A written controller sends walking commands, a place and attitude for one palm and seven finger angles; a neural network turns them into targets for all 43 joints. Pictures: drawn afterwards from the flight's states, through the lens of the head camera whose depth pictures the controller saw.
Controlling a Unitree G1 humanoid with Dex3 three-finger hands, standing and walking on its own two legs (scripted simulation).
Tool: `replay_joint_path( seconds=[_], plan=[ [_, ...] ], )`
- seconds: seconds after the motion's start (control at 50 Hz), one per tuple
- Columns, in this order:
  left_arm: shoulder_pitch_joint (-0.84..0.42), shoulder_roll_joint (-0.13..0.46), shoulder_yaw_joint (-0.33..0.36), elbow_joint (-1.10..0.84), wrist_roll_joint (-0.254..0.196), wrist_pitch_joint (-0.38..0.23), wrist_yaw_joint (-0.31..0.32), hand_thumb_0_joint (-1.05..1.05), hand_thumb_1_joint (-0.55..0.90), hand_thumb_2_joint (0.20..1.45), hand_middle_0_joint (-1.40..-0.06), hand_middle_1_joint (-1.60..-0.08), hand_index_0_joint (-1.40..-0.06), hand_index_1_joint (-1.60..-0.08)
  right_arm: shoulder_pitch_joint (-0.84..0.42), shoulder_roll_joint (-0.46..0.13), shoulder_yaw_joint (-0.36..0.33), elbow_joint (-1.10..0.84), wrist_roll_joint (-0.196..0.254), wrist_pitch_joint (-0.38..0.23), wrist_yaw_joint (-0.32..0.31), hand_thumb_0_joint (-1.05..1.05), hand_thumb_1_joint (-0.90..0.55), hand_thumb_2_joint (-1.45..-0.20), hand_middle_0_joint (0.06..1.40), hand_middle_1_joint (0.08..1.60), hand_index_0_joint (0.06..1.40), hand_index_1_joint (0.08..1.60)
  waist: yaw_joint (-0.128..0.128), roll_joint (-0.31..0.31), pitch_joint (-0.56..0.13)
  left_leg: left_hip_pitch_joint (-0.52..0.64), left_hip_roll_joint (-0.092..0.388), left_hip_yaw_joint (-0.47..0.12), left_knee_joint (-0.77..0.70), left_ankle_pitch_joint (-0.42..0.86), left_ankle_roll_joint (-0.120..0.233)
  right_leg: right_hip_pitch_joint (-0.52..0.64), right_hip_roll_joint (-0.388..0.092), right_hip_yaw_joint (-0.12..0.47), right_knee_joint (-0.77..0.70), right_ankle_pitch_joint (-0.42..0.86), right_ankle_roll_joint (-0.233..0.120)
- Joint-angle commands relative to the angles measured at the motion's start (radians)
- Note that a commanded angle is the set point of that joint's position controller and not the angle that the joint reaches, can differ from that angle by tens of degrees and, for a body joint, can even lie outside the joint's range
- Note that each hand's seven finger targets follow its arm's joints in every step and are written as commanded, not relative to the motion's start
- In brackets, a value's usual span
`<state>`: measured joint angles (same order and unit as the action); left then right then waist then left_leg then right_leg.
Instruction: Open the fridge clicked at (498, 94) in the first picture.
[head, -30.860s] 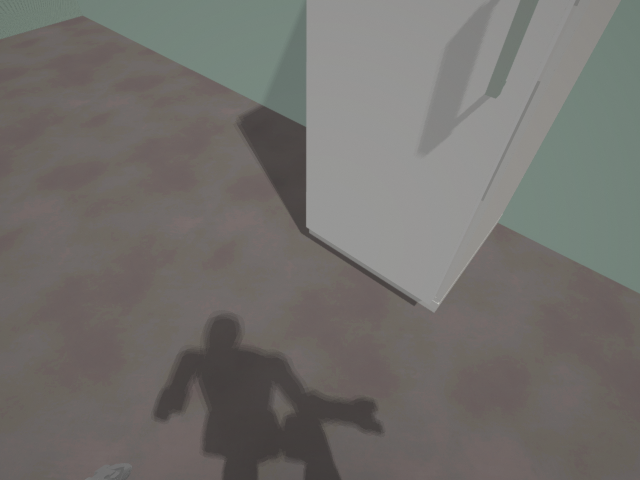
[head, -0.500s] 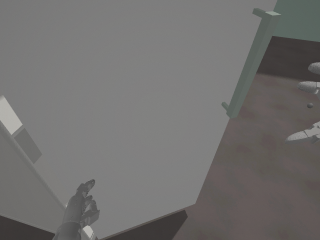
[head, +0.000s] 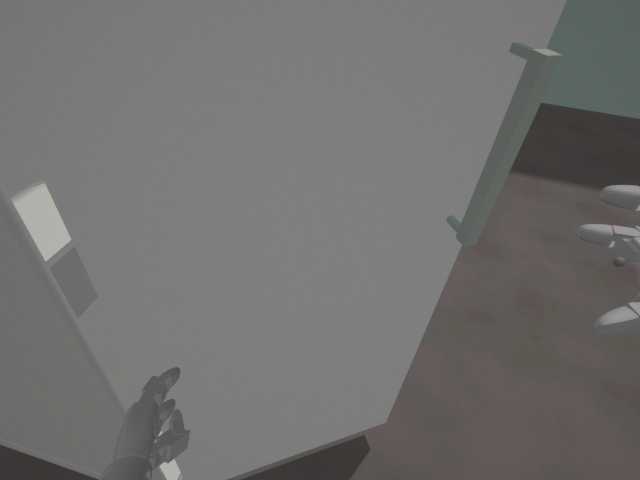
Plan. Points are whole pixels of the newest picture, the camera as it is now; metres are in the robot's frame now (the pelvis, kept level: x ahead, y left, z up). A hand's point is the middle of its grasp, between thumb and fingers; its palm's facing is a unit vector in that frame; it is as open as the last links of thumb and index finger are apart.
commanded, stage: draw the hand back to the body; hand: right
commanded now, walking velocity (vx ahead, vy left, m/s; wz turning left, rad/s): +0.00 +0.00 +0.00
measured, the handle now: (489, 156) +0.46 -0.21 +0.24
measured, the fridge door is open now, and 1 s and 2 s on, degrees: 55 55 55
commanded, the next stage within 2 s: step back with the hand held close in 1.32 s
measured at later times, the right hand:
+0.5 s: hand (626, 320) +0.22 -0.28 +0.20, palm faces +0.52 +0.80 -0.30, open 13.1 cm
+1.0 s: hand (598, 348) +0.22 -0.27 +0.16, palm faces +0.44 +0.80 -0.41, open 8.3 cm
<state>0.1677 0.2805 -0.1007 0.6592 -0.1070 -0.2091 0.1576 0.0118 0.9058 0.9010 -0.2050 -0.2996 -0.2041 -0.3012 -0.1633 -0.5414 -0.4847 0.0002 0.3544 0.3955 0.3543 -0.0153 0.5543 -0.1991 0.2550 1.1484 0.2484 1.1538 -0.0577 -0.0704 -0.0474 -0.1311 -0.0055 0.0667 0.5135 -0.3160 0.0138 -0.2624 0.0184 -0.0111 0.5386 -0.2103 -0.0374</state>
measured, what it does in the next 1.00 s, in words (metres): stands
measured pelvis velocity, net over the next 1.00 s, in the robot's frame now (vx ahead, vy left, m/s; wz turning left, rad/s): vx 0.03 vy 0.00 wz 0.03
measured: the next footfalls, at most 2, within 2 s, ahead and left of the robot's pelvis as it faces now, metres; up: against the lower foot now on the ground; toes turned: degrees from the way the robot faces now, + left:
none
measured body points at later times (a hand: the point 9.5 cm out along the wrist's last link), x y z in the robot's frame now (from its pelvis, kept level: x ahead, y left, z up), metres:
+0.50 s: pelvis +0.00 +0.00 +0.00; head -0.02 +0.01 +0.45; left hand +0.19 +0.22 -0.08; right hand +0.19 -0.32 +0.21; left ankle -0.02 +0.11 -0.73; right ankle +0.05 -0.09 -0.73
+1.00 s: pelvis +0.03 +0.00 +0.00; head +0.01 +0.01 +0.45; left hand +0.22 +0.23 -0.07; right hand +0.19 -0.31 +0.18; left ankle -0.02 +0.11 -0.73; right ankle +0.05 -0.09 -0.73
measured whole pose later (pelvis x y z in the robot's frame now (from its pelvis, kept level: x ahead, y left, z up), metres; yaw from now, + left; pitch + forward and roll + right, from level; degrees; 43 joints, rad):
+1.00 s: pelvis +0.03 +0.00 +0.00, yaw +1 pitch -2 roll +1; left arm 0.19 0.24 -0.02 0.65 -0.02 -0.14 0.09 0.01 0.91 0.90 -0.20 -0.30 -0.20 -0.30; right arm 0.50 -0.38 -0.35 -0.40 0.08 -0.08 -0.11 0.01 -0.68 -0.80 0.22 0.42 0.22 0.43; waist -0.08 -0.05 -0.03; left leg -0.09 -0.01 0.04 0.47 -0.33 0.01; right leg -0.23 0.02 -0.04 0.53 -0.26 -0.04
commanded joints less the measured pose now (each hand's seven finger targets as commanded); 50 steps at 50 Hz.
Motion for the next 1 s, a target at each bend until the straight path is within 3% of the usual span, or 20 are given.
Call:
replay_joint_path(
  seconds=[0.0,0.02,0.1,0.16,0.22,0.24,0.26,0.28,0.36,0.4,0.46,0.5,0.6,0.74,0.8,0.84,0.92,0.98],
  plan=[
    [-0.204,0.096,0.047,-0.192,0.005,-0.086,-0.012,0.0,0.9,0.9,-0.2,-0.3,-0.2,-0.3,-0.194,-0.295,-0.161,-0.215,0.039,-0.085,-0.022,0.0,0.55,-0.2,0.25,1.15,0.25,1.15,-0.022,0.008,-0.138,-0.16,0.025,-0.021,-0.104,0.109,0.003,0.184,-0.034,0.088,-0.073,0.037,0.0],
    [-0.206,0.098,0.052,-0.188,0.006,-0.081,-0.015,0.0,0.9,0.9,-0.2,-0.3,-0.2,-0.3,-0.128,-0.286,-0.167,-0.206,0.037,-0.07,-0.027,0.0,0.55,-0.2,0.25,1.15,0.25,1.15,-0.033,-0.018,-0.122,-0.146,0.034,-0.036,-0.112,0.129,0.008,0.172,-0.035,0.078,-0.063,0.056,0.001],
    [-0.205,0.095,0.05,-0.206,0.002,-0.09,-0.017,0.0,0.9,0.9,-0.2,-0.3,-0.2,-0.3,-0.132,-0.253,-0.131,-0.279,0.035,-0.036,-0.04,0.0,0.55,-0.2,0.25,1.15,0.25,1.15,-0.018,-0.001,-0.089,-0.189,0.03,-0.025,-0.105,0.079,-0.004,0.153,-0.034,0.081,-0.068,0.0,0.001],
    [-0.2,0.096,0.05,-0.201,0.004,-0.095,-0.008,0.0,0.9,0.9,-0.2,-0.3,-0.2,-0.3,-0.138,-0.249,-0.121,-0.327,0.037,-0.049,-0.045,0.0,0.477,-0.235,0.247,1.107,0.247,1.107,-0.007,0.014,-0.094,-0.195,0.031,-0.032,-0.113,0.082,-0.009,0.162,-0.035,0.075,-0.049,0.016,-0.002],
    [-0.197,0.095,0.051,-0.187,0.008,-0.11,0.0,0.0,0.9,0.9,-0.2,-0.3,-0.2,-0.3,-0.152,-0.242,-0.108,-0.383,0.035,-0.089,-0.048,0.0,0.369,-0.287,0.244,1.044,0.244,1.044,-0.004,-0.02,-0.107,-0.19,0.03,-0.037,-0.113,0.08,-0.005,0.188,-0.036,0.077,-0.043,0.016,-0.004],
    [-0.134,0.084,0.07,-0.166,0.072,-0.115,-0.041,0.0,0.9,0.9,-0.2,-0.3,-0.2,-0.3,-0.138,-0.27,-0.073,-0.537,-0.162,-0.263,-0.237,0.0,0.332,-0.305,0.242,1.023,0.242,1.023,-0.011,-0.03,-0.006,-0.225,0.044,-0.055,-0.162,0.072,0.002,0.097,-0.047,0.068,-0.026,0.024,-0.001],
    [-0.124,0.086,0.073,-0.144,0.075,-0.115,-0.053,0.0,0.9,0.9,-0.2,-0.3,-0.2,-0.3,0.037,-0.146,-0.024,-0.401,-0.176,-0.31,-0.314,0.0,0.296,-0.322,0.241,1.001,0.241,1.001,0.005,0.024,0.04,-0.256,0.053,-0.041,-0.156,0.044,0.011,0.077,-0.064,0.072,-0.038,-0.023,0.01],
    [-0.116,0.077,0.077,-0.142,0.076,-0.103,-0.064,0.0,0.9,0.9,-0.2,-0.3,-0.2,-0.3,0.094,-0.092,0.017,-0.441,-0.197,-0.36,-0.364,0.0,0.26,-0.34,0.24,0.98,0.24,0.98,0.0,0.034,0.016,-0.229,0.057,-0.044,-0.146,0.009,0.009,0.077,-0.069,0.08,-0.058,-0.077,0.014],
    [-0.118,0.083,0.097,-0.137,0.08,-0.08,-0.068,0.0,0.9,0.9,-0.2,-0.3,-0.2,-0.3,0.145,-0.136,-0.036,-0.558,-0.239,-0.497,-0.459,0.0,0.115,-0.41,0.235,0.895,0.235,0.895,-0.006,-0.028,-0.108,-0.155,0.066,-0.056,-0.122,0.03,0.017,0.13,-0.07,0.063,-0.07,-0.062,0.001],
    [-0.119,0.073,0.098,-0.133,0.082,-0.072,-0.065,0.0,0.9,0.9,-0.2,-0.3,-0.2,-0.3,0.153,-0.121,-0.027,-0.562,-0.253,-0.528,-0.475,0.0,0.043,-0.445,0.232,0.853,0.232,0.853,-0.003,-0.074,-0.104,-0.146,0.063,-0.054,-0.113,0.045,0.017,0.148,-0.068,0.059,-0.082,-0.048,0.0],
    [-0.12,0.071,0.104,-0.127,0.082,-0.05,-0.056,0.0,0.9,0.9,-0.2,-0.3,-0.2,-0.3,0.196,-0.097,-0.015,-0.504,-0.261,-0.547,-0.486,0.0,-0.066,-0.497,0.229,0.789,0.229,0.789,-0.001,-0.012,-0.053,-0.147,0.059,-0.05,-0.126,0.047,0.015,0.14,-0.073,0.064,-0.094,-0.035,-0.003],
    [-0.123,0.069,0.104,-0.13,0.082,-0.041,-0.055,0.0,0.9,0.9,-0.2,-0.3,-0.2,-0.3,0.214,-0.078,0.003,-0.508,-0.265,-0.559,-0.487,0.0,-0.139,-0.533,0.226,0.746,0.226,0.746,-0.002,-0.029,-0.046,-0.139,0.055,-0.046,-0.121,0.05,0.015,0.149,-0.072,0.065,-0.11,-0.032,-0.002],
    [-0.124,0.071,0.112,-0.141,0.087,-0.026,-0.062,0.0,0.9,0.9,-0.2,-0.3,-0.2,-0.3,0.37,-0.073,-0.012,-0.528,-0.267,-0.57,-0.484,0.0,-0.32,-0.62,0.22,0.64,0.22,0.64,-0.018,0.035,-0.063,-0.096,0.056,-0.036,-0.116,0.134,0.015,0.158,-0.081,0.061,-0.108,0.071,-0.006],
    [-0.111,0.059,0.121,-0.153,0.086,0.001,-0.067,0.0,0.9,0.9,-0.2,-0.3,-0.2,-0.3,0.527,-0.055,-0.015,-0.559,-0.269,-0.561,-0.478,0.0,-0.574,-0.743,0.211,0.491,0.211,0.491,-0.02,0.024,-0.053,-0.07,0.062,-0.033,-0.121,0.216,0.015,0.15,-0.09,0.045,-0.09,0.166,0.001],
    [-0.113,0.059,0.121,-0.165,0.083,0.005,-0.065,0.0,0.9,0.9,-0.2,-0.3,-0.2,-0.3,0.527,-0.057,-0.009,-0.599,-0.272,-0.56,-0.477,0.0,-0.682,-0.795,0.207,0.427,0.207,0.427,-0.016,-0.006,-0.051,-0.092,0.06,-0.035,-0.128,0.19,0.012,0.168,-0.09,0.045,-0.09,0.145,0.002],
    [-0.109,0.057,0.121,-0.161,0.086,0.009,-0.061,0.0,0.9,0.9,-0.2,-0.3,-0.2,-0.3,0.555,-0.035,0.012,-0.582,-0.275,-0.554,-0.479,0.0,-0.755,-0.83,0.205,0.385,0.205,0.385,-0.016,-0.005,-0.028,-0.094,0.06,-0.032,-0.13,0.195,0.015,0.157,-0.091,0.042,-0.086,0.152,0.002],
    [-0.106,0.065,0.122,-0.171,0.088,0.012,-0.059,0.0,0.9,0.9,-0.2,-0.3,-0.2,-0.3,0.58,-0.033,0.021,-0.613,-0.277,-0.546,-0.481,0.0,-0.9,-0.9,0.2,0.3,0.2,0.3,-0.014,0.017,-0.047,-0.082,0.06,-0.03,-0.122,0.216,0.015,0.167,-0.089,0.047,-0.084,0.178,-0.001],
    [-0.106,0.059,0.12,-0.175,0.088,0.009,-0.057,0.0,0.9,0.9,-0.2,-0.3,-0.2,-0.3,0.535,-0.05,0.017,-0.656,-0.282,-0.546,-0.488,0.0,-0.9,-0.9,0.2,0.3,0.2,0.3,-0.012,-0.016,-0.053,-0.092,0.059,-0.031,-0.123,0.214,0.014,0.182,-0.088,0.047,-0.078,0.177,0.001]
  ],
)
